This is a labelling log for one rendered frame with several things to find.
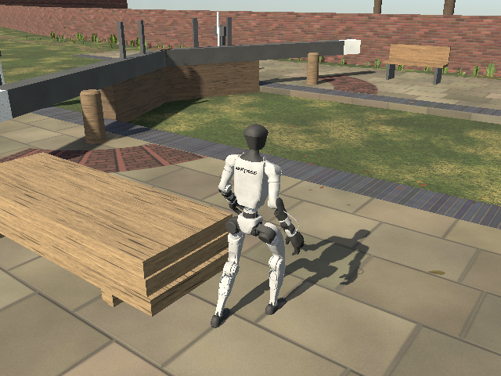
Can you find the robot left forearm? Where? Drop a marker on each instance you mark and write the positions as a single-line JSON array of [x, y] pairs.
[[230, 197]]

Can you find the right robot thigh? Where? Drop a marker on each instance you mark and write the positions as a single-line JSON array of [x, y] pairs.
[[272, 236]]

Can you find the humanoid robot head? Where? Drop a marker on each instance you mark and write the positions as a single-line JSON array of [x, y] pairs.
[[255, 136]]

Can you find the robot left hand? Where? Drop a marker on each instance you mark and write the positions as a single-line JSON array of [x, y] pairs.
[[236, 210]]

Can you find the robot right forearm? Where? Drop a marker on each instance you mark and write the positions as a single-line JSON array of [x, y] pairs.
[[283, 218]]

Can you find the robot right upper arm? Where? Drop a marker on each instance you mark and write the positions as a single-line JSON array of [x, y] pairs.
[[273, 171]]

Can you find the robot right hand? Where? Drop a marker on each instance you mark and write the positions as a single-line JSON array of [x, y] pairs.
[[297, 241]]

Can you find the robot left upper arm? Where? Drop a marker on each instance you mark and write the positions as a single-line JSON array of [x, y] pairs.
[[225, 186]]

